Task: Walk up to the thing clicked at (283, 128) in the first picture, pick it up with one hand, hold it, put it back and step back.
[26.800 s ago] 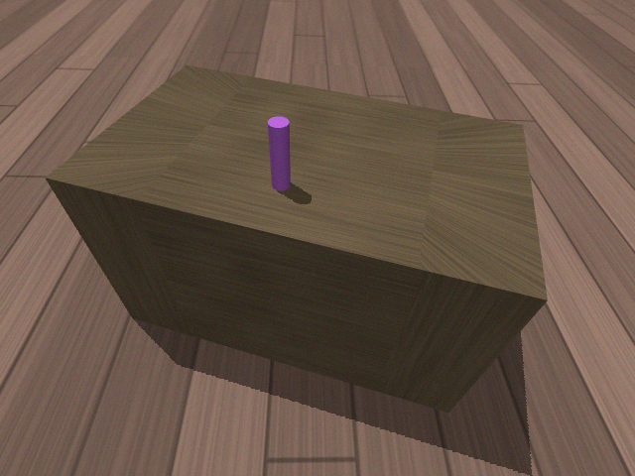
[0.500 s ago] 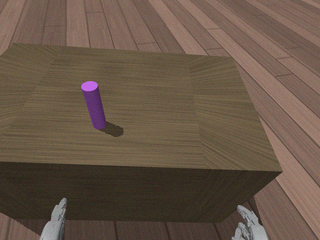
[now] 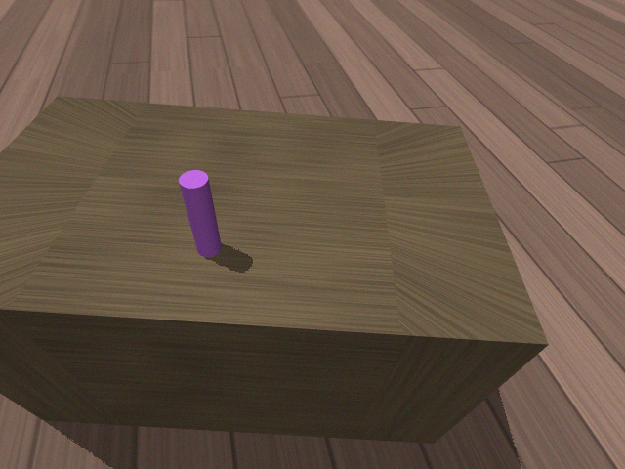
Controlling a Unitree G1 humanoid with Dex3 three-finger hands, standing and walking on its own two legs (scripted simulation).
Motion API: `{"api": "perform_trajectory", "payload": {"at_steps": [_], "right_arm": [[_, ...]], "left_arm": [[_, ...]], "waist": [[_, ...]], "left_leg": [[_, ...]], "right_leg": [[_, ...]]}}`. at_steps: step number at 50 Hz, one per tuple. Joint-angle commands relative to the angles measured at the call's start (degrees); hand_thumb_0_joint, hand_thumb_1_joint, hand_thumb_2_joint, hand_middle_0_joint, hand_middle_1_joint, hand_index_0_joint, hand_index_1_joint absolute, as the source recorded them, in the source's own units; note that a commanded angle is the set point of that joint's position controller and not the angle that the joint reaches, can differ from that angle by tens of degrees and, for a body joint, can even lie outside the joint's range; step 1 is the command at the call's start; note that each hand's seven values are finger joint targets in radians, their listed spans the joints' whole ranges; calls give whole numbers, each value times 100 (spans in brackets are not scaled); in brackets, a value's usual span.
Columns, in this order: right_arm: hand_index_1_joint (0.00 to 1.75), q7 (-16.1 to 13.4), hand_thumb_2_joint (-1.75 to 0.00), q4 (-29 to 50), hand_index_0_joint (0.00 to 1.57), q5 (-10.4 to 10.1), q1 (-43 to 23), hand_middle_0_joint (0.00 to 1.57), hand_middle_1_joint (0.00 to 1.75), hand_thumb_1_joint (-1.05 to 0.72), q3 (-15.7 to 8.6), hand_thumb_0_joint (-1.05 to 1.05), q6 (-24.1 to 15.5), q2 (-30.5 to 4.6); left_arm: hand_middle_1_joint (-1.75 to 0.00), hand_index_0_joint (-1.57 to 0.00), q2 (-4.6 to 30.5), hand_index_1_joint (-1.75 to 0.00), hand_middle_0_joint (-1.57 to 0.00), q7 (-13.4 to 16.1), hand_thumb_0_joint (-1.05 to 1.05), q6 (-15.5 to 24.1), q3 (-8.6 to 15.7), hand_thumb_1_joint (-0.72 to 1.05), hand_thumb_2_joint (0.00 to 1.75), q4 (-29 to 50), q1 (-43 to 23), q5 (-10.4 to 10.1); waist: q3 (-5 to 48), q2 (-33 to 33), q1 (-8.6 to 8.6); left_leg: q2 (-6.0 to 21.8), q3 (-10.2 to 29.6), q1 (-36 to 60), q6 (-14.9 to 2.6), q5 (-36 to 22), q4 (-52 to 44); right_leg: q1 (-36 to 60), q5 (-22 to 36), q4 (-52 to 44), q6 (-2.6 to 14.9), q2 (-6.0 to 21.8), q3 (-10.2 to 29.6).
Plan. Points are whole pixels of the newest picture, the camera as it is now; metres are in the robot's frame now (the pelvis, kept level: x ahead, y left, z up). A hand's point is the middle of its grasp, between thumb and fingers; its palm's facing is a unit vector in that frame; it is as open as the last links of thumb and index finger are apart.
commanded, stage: stand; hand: left
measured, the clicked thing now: (202, 216) +0.53 +0.20 -0.01
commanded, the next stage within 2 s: none
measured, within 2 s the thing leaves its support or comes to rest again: neither
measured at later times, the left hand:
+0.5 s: hand out of the picture +0.04 +0.24 -0.12, palm faces -0.01 -0.94 -0.35, open 7.9 cm
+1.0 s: hand out of the picture +0.07 +0.23 -0.12, palm faces -0.02 -0.94 -0.34, open 7.4 cm
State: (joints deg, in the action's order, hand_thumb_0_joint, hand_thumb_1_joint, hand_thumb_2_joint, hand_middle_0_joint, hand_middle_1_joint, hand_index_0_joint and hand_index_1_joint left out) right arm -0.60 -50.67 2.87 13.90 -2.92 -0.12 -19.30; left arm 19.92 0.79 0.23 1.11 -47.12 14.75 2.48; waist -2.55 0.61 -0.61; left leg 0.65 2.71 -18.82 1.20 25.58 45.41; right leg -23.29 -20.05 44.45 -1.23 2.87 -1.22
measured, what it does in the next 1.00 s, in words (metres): stands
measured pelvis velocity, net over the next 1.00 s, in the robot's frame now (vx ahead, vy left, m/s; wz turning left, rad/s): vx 0.00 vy -0.02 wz -0.01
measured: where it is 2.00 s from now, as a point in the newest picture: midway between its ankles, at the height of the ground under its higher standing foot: outside the picture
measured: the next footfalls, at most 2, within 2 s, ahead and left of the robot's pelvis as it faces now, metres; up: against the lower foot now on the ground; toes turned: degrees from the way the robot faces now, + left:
none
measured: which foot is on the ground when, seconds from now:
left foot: down 0.00-1.00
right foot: down 0.00-1.00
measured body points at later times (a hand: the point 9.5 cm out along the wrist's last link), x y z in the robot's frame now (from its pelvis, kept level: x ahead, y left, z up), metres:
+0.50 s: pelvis -0.01 -0.01 +0.03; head -0.01 -0.02 +0.48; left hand +0.04 +0.29 -0.10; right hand +0.05 -0.30 -0.11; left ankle -0.01 +0.14 -0.71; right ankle +0.04 -0.14 -0.71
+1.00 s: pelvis +0.00 -0.02 +0.04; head +0.00 -0.02 +0.49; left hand +0.07 +0.28 -0.10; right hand +0.06 -0.31 -0.11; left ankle -0.01 +0.14 -0.71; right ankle +0.04 -0.14 -0.71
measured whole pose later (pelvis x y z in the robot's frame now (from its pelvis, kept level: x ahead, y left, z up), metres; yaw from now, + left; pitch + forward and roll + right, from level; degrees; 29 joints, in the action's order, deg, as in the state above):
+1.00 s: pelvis +0.00 -0.02 +0.04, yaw +0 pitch -4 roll +0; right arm -0.3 -65.4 1.2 7.8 -0.3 -0.2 -19.3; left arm 18.6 0.0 1.0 0.0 -67.0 5.7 0.9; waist -3.7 -0.8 -0.5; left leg 1.9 2.4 -4.3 2.7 12.7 20.4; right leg -9.8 -8.8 22.1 -0.5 1.7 -1.8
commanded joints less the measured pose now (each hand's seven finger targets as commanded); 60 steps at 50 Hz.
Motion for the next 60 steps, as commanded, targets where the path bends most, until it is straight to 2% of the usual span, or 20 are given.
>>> {"api": "perform_trajectory", "payload": {"at_steps": [1,3,5,6,7,10,12,15,17,21,23,28,33,36,39,47,60], "right_arm": [[30,-63,-90,225,20,-73,-211,20,30,-90,-236,0,-195,-996],[30,-73,-90,43,20,-91,-197,20,30,-90,-219,0,-182,-1024],[30,-79,-90,-99,20,-96,-266,20,30,-90,-202,0,-152,-1029],[30,-78,-90,-170,20,-90,-326,20,30,-90,-187,0,-149,-1043],[30,-76,-90,-245,20,-99,-323,20,30,-90,-170,0,-142,-1033],[30,-65,-90,-444,20,-118,-321,20,30,-90,-126,0,-142,-1027],[30,-57,-90,-548,20,-123,-336,20,30,-90,-124,0,-125,-1031],[30,-41,-90,-676,20,-142,-452,20,30,-90,-111,0,-138,-1061],[30,-33,-90,-742,20,-151,-475,20,30,-90,-98,0,-149,-1041],[30,-14,-90,-870,20,-168,-527,20,30,-90,-95,0,-122,-1021],[30,-10,-90,-932,20,-172,-507,20,30,-90,-79,0,-121,-1019],[30,-6,-90,-1012,20,-179,-555,20,30,-90,-61,0,-113,-1015],[30,-16,-90,-1087,20,-176,-581,20,30,-90,-23,0,-105,-1035],[30,-18,-90,-1115,20,-193,-614,20,30,-90,-11,0,-103,-1077],[30,-23,-90,-1152,20,-194,-647,20,30,-90,16,0,-112,-1097],[30,-32,-90,-1188,20,-195,-686,20,30,-90,44,0,-114,-1128],[30,-12,-90,-1181,20,-201,-747,20,30,-90,36,0,-119,-1163]], "left_arm": [[-30,-20,1010,-30,-20,80,0,222,297,-19,43,118,-306,-71],[-30,-20,1040,-30,-20,81,0,210,277,-3,59,-102,-356,-85],[-30,-20,1047,-30,-20,82,0,172,252,13,75,-293,-412,-106],[-30,-20,1021,-30,-20,82,0,172,234,21,83,-392,-411,-122],[-30,-20,1049,-30,-20,78,0,149,223,29,90,-500,-444,-120],[-30,-20,1065,-30,-20,60,0,166,194,53,90,-751,-489,-126],[-30,-20,1101,-30,-20,57,0,168,184,69,90,-870,-623,-119],[-30,-20,1023,-30,-20,41,0,185,146,90,90,-1056,-628,-135],[-30,-20,1048,-30,-20,41,0,203,144,90,90,-1165,-662,-135],[-30,-20,1072,-30,-20,33,0,195,130,90,90,-1330,-757,-133],[-30,-20,1087,-30,-20,37,0,203,132,90,90,-1379,-806,-153],[-30,-20,1076,-30,-20,40,0,215,106,90,90,-1515,-846,-146],[-30,-20,1105,-30,-20,40,0,226,118,90,90,-1602,-916,-175],[-30,-20,1106,-30,-20,38,0,209,113,90,90,-1638,-979,-176],[-30,-20,1105,-30,-20,24,0,206,113,90,90,-1681,-963,-191],[-30,-20,1111,-30,-20,7,0,175,128,90,90,-1708,-1105,-185],[-30,-20,1139,-30,-20,-3,0,196,128,90,90,-1681,-1132,-190]], "waist": [[496,-228,-14],[418,-223,-1],[221,-248,-6],[233,-362,-22],[58,-293,-6],[-15,-175,18],[-103,-48,60],[-95,-171,20],[-40,-106,14],[-152,3,18],[-52,-51,6],[63,47,21],[205,-49,17],[135,-25,4],[197,-109,-9],[97,-72,8],[259,-28,31]], "left_leg": [[320,554,-12,-446,-1486,-1285],[349,572,48,-407,-1496,-1457],[376,600,73,-387,-1250,-1701],[412,610,168,-386,-1298,-1794],[412,627,82,-365,-1109,-1971],[398,567,233,-328,-1008,-2172],[374,539,237,-310,-811,-2328],[434,580,347,-304,-844,-2546],[433,545,374,-296,-1017,-2575],[392,446,488,-257,-880,-2691],[418,431,531,-263,-1056,-2711],[433,354,800,-238,-1396,-2674],[484,307,845,-236,-1605,-2737],[498,296,859,-209,-1661,-2830],[526,287,895,-210,-1761,-2857],[560,250,926,-187,-1639,-2962],[599,199,1098,-179,-1844,-2967]], "right_leg": [[835,1165,-935,537,284,528],[950,1140,-1106,530,321,523],[937,797,-1380,490,306,531],[982,909,-1432,459,296,506],[977,647,-1567,437,297,516],[1135,510,-1903,397,359,585],[1154,207,-2123,366,383,623],[1297,407,-2173,315,348,526],[1442,559,-2250,300,386,532],[1311,90,-2489,266,400,581],[1475,367,-2491,266,426,583],[1470,576,-2621,252,462,603],[1721,1214,-2557,247,480,573],[1678,1087,-2607,243,441,556],[1796,1424,-2559,237,459,536],[1707,1175,-2660,215,425,542],[1743,1517,-2696,208,440,550]]}}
